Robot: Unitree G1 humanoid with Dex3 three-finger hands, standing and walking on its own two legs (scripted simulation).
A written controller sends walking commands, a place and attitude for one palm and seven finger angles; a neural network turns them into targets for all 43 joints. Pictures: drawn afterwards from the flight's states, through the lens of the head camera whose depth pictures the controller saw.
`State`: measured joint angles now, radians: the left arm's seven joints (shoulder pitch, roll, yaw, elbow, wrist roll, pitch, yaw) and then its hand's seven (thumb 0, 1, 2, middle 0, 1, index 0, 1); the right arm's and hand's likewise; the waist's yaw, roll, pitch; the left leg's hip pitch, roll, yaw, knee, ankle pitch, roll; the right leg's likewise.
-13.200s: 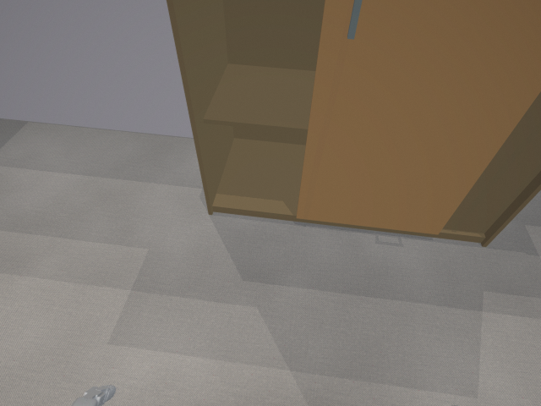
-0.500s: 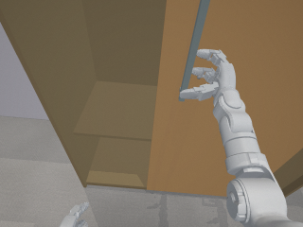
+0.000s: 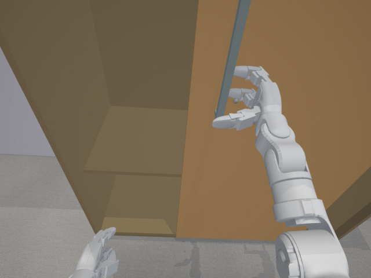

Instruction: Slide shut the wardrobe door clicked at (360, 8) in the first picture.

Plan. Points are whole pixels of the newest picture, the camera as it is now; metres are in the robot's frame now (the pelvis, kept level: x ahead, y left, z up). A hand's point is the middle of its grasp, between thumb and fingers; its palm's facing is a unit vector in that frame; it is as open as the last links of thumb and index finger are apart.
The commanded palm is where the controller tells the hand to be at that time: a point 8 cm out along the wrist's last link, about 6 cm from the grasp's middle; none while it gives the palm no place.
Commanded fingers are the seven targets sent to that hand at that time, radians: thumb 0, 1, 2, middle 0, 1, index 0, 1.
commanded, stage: move the hooked fingers beside the handle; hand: right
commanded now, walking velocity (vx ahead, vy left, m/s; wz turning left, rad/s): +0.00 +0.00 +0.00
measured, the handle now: (229, 61) +0.49 -0.05 +0.27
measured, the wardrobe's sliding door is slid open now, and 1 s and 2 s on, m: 0.40 0.40 0.40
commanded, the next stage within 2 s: none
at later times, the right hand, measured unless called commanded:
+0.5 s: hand (244, 100) +0.42 -0.09 +0.22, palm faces -0.01 +1.00 +0.01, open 14.0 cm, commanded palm +0.39 -0.14 +0.21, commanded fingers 0.00 0.50 -0.30 0.30 1.20 0.30 1.20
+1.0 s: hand (254, 99) +0.42 -0.11 +0.22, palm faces +0.00 +1.00 +0.01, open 14.0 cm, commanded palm +0.40 -0.16 +0.21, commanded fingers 0.00 0.50 -0.30 0.30 1.20 0.30 1.20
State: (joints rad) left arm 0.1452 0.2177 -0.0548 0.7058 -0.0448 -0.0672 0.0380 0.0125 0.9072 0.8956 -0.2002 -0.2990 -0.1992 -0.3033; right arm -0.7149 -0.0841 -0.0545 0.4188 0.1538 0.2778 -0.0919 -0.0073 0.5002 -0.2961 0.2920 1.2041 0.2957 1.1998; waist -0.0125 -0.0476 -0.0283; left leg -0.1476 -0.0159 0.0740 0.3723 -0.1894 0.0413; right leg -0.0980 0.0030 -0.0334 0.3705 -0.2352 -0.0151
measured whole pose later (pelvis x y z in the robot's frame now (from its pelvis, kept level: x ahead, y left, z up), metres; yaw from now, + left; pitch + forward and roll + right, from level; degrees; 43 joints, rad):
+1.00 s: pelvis +0.00 -0.01 +0.00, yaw +1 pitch -1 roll +0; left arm 0.19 0.23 -0.06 0.71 -0.05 -0.08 0.06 0.01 0.91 0.90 -0.20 -0.30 -0.20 -0.30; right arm -0.74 -0.17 -0.13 0.50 0.16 0.24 -0.02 -0.01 0.50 -0.30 0.30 1.20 0.30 1.20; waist 0.00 -0.04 -0.02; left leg -0.15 -0.01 0.06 0.35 -0.18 0.03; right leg -0.11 0.01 -0.05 0.36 -0.23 -0.03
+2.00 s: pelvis +0.01 -0.01 +0.00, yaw +1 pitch -2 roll +0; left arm 0.19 0.23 -0.06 0.70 -0.05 -0.05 0.05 0.01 0.91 0.90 -0.20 -0.30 -0.20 -0.30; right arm -0.64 -0.19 -0.14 0.33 0.17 0.29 0.00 -0.01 0.50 -0.30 0.30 1.20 0.30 1.20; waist 0.00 -0.05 -0.03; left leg -0.14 -0.01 0.06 0.36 -0.19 0.03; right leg -0.09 0.01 -0.04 0.37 -0.25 -0.03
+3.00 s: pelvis +0.00 +0.00 +0.00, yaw +0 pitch -1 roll +0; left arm 0.19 0.23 -0.05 0.73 -0.04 -0.05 0.05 0.01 0.91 0.90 -0.20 -0.30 -0.20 -0.30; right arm -0.79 -0.13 -0.09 0.51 0.15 0.26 -0.09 -0.01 0.50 -0.30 0.30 1.20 0.30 1.20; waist 0.01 -0.04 -0.02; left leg -0.16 -0.02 0.06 0.35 -0.17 0.04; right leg -0.11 0.00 -0.04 0.35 -0.23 -0.02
